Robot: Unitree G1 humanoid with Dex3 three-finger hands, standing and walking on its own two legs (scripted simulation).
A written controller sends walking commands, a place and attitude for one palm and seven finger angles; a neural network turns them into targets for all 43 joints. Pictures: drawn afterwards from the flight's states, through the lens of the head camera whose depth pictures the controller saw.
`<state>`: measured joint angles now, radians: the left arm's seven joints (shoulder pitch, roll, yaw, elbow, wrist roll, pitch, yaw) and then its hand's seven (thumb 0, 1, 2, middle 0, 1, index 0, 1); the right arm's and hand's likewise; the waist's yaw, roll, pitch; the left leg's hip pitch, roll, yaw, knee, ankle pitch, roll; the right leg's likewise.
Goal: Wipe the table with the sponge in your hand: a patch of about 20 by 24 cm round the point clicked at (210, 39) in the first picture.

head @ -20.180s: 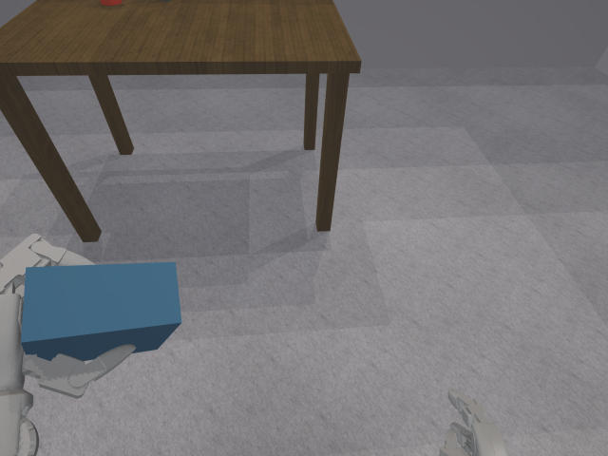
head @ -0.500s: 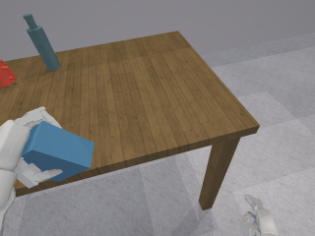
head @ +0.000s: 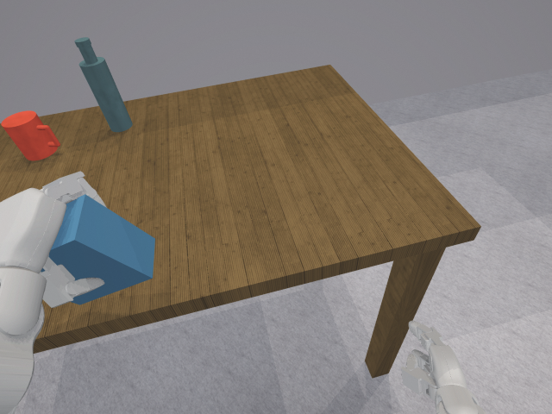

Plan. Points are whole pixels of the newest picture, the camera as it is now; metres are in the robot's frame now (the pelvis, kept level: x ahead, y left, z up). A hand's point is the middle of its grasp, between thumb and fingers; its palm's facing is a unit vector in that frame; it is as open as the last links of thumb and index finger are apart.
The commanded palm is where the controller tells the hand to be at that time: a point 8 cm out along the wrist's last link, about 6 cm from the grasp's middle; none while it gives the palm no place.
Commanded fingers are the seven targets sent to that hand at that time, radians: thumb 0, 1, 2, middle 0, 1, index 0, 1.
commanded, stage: turn the palm down, sponge in hand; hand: left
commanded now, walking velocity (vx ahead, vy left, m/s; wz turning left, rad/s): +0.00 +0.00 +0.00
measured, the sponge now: (94, 260) +0.24 +0.28 +0.14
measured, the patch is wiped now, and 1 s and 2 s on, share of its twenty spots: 0.00 0.00 0.00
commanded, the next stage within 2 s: move the sponge above the wiping area in 0.92 s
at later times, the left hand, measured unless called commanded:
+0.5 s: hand (43, 246) +0.22 +0.30 +0.20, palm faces +0.25 -0.09 -0.97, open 10.4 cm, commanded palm +0.17 +0.28 +0.26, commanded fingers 0.00 0.10 1.30 -1.20 -1.60 -1.20 -1.60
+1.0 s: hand (87, 255) +0.22 +0.25 +0.19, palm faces +0.17 -0.09 -0.98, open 10.4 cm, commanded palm +0.17 +0.26 +0.26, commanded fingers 0.00 0.10 1.30 -1.20 -1.60 -1.20 -1.60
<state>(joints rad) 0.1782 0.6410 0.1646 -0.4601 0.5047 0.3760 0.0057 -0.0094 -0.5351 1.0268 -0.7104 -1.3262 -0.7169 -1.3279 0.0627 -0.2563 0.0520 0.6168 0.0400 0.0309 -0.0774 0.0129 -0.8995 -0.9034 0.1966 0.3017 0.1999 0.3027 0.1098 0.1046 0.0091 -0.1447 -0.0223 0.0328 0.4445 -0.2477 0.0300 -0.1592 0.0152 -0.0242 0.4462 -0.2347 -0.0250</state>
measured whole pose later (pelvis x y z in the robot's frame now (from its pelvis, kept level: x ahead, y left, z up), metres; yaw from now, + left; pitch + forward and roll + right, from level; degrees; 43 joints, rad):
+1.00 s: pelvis -0.02 -0.02 +0.00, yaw +0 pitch -5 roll +1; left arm 0.07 0.61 0.03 -0.36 0.74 0.45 -0.12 -0.01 -0.53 1.03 -0.71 -1.32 -0.72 -1.32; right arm 0.00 -0.30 0.04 0.65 0.05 0.07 -0.05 0.01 -0.90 -0.90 0.20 0.30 0.20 0.30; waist 0.12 0.15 0.03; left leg -0.10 0.00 0.03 0.39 -0.19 0.00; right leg -0.13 0.03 -0.03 0.42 -0.20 -0.06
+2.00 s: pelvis -0.01 -0.01 +0.00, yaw +0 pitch -4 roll +1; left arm -0.17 0.52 -0.15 -0.08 0.86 0.46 -0.11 -0.01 -0.53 1.03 -0.72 -1.31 -0.72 -1.32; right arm 0.01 -0.28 0.05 0.67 0.05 0.08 -0.03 0.01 -0.90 -0.90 0.20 0.30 0.20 0.30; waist 0.11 0.12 0.02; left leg -0.10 -0.03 0.04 0.35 -0.18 0.03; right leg -0.14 0.01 -0.02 0.40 -0.19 -0.04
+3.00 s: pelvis +0.01 -0.01 +0.01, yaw +0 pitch -2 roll +1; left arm -0.31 0.48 -0.17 0.14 0.90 0.43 -0.06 0.00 -0.53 1.03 -0.72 -1.31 -0.72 -1.31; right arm 0.05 -0.29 0.04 0.68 0.06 0.09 -0.03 0.01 -0.90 -0.90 0.20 0.30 0.20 0.30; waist 0.08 0.11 0.00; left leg -0.11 -0.02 0.02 0.35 -0.21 0.02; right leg -0.14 0.02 -0.03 0.38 -0.22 -0.05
